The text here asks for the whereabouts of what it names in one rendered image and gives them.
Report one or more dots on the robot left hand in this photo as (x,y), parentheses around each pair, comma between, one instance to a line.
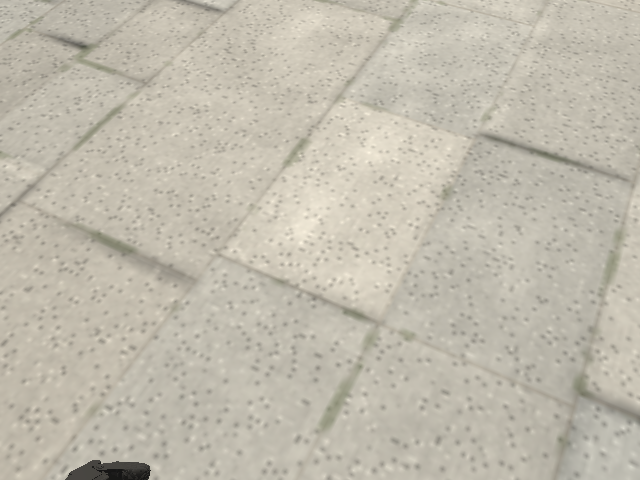
(94,470)

